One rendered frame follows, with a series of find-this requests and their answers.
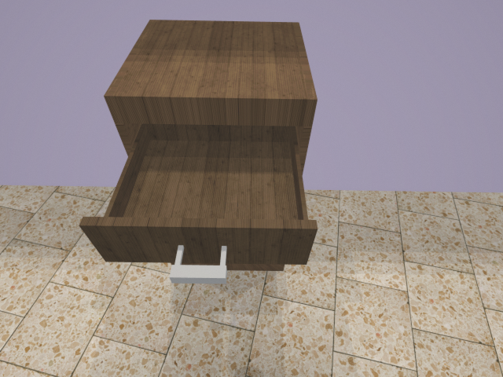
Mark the drawer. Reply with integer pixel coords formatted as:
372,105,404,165
79,124,318,265

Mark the cabinet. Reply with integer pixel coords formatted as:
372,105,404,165
104,20,318,271

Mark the handle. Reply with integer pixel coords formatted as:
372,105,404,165
170,245,227,284

